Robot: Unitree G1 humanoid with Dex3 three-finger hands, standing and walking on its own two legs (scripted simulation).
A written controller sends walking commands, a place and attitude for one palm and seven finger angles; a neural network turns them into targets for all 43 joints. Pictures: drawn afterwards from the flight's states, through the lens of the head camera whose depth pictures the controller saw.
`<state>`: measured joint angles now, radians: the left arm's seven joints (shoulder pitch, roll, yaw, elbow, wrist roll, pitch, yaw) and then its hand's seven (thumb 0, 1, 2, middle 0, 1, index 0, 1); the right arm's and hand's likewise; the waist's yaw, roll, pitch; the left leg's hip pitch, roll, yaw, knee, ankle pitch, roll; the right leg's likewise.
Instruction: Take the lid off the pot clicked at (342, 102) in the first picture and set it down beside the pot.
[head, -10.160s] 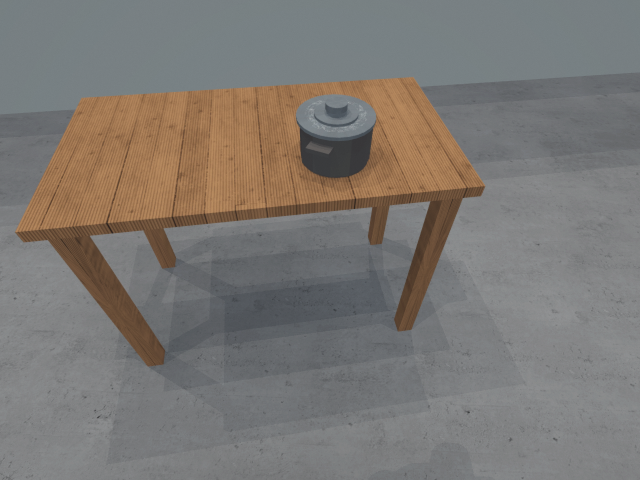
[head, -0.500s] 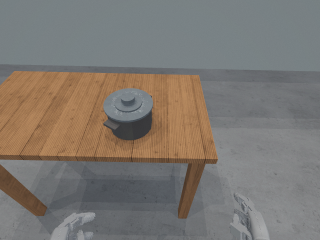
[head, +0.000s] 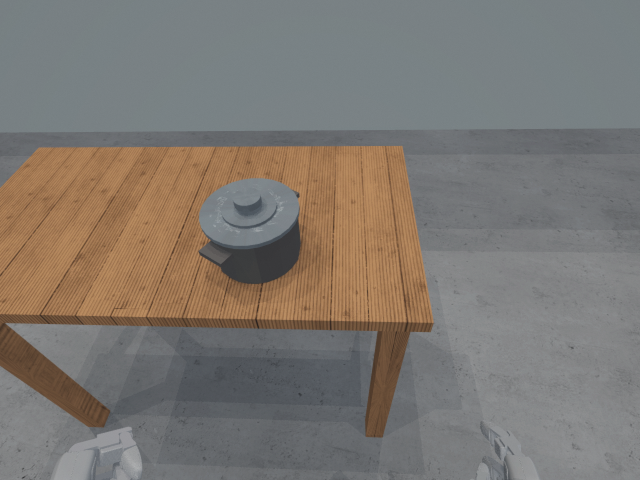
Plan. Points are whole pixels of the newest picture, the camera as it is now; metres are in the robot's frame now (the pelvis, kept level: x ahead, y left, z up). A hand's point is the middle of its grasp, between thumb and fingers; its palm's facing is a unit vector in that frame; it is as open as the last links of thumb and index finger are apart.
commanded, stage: raise the hand higher, near the body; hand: left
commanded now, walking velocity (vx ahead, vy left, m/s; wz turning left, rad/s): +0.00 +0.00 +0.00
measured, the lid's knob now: (247, 199) +0.53 +0.17 +0.05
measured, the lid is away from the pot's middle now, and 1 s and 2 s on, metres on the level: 0.00 0.00 0.00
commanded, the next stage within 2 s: reach forward and open the fingers in 0.66 s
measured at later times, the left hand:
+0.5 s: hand (111, 423) +0.16 +0.24 +0.05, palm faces +0.29 -0.87 -0.40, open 3.1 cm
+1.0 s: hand (81, 398) +0.18 +0.27 +0.08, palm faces -0.04 -0.20 -0.98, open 2.9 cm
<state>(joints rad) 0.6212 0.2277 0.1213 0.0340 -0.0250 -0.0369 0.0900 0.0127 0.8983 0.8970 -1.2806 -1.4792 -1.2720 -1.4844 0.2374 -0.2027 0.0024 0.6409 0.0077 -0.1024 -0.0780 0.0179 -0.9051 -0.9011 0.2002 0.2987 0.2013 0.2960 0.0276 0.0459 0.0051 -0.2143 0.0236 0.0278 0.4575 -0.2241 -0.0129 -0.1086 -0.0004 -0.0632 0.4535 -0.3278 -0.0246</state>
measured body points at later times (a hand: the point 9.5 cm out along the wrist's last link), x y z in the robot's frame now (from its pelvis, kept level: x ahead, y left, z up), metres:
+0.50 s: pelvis +0.02 +0.01 +0.00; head +0.01 -0.02 +0.45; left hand +0.14 +0.29 +0.08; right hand +0.22 -0.20 -0.07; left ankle +0.01 +0.13 -0.74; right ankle -0.05 -0.10 -0.74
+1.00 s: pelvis -0.01 +0.01 +0.00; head +0.00 -0.03 +0.45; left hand +0.17 +0.27 +0.14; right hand +0.19 -0.21 -0.10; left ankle +0.01 +0.13 -0.74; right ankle -0.05 -0.10 -0.74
